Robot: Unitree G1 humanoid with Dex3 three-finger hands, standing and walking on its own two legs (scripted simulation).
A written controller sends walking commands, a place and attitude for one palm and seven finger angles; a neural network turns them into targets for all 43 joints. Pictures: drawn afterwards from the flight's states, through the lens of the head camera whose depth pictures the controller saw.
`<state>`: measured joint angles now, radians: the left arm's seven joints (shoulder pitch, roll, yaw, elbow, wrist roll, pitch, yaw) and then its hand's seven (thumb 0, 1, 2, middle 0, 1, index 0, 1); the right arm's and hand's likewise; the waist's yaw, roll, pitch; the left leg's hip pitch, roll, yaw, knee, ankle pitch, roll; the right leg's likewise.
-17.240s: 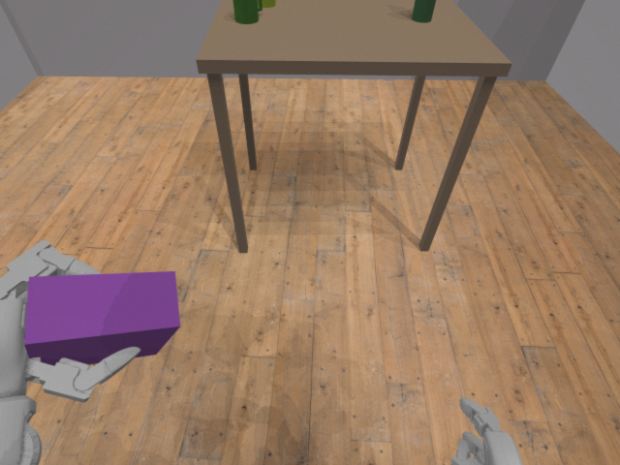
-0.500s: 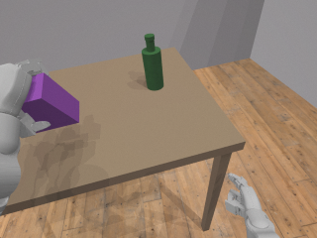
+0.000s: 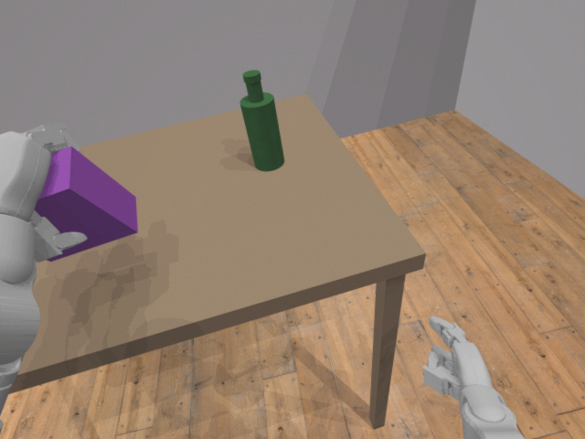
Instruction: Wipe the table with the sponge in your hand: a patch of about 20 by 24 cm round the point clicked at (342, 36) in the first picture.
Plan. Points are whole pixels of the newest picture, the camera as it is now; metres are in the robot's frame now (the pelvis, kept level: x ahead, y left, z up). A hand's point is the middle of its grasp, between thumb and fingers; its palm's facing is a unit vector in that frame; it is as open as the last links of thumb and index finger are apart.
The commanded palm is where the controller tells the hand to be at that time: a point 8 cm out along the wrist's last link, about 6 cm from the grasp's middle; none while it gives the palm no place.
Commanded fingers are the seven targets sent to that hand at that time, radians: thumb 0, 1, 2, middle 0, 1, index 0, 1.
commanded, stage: move the sponge above the wiping area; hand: left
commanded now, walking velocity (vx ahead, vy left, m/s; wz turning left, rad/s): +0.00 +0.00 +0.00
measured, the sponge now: (71, 216) +0.26 +0.31 +0.23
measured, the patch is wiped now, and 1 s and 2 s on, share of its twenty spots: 0.00 0.00 0.15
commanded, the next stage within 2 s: none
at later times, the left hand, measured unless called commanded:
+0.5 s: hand (46, 236) +0.24 +0.33 +0.22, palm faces +0.24 -0.03 -0.97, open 9.8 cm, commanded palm +0.19 +0.31 +0.29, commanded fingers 0.00 0.10 1.30 -1.20 -1.60 -1.20 -1.60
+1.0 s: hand (62, 255) +0.25 +0.35 +0.17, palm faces +0.11 -0.09 -0.99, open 9.8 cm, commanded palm +0.21 +0.34 +0.27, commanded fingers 0.00 0.10 1.30 -1.20 -1.60 -1.20 -1.60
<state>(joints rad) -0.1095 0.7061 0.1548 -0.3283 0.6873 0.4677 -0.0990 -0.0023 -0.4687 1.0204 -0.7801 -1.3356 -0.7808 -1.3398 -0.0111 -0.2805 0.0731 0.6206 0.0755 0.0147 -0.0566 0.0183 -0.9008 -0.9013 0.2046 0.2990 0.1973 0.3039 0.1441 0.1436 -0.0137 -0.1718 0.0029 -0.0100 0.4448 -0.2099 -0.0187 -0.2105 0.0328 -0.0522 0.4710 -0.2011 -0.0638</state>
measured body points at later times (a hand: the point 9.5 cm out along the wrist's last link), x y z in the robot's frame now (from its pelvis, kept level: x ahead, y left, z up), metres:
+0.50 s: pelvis +0.00 +0.01 +0.00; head -0.02 -0.05 +0.44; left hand +0.22 +0.33 +0.27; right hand +0.26 -0.19 -0.08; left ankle +0.02 +0.13 -0.74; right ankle +0.04 -0.07 -0.74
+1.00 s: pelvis +0.00 +0.03 +0.00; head +0.00 -0.02 +0.45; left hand +0.24 +0.35 +0.23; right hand +0.27 -0.15 -0.07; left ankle +0.02 +0.14 -0.74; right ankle +0.04 -0.07 -0.74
